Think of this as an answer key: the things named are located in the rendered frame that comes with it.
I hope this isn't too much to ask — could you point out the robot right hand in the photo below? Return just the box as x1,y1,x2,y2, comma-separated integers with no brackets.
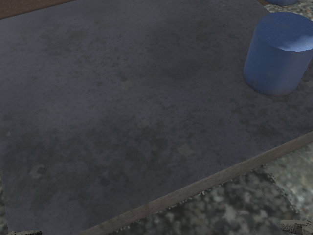
280,219,313,235

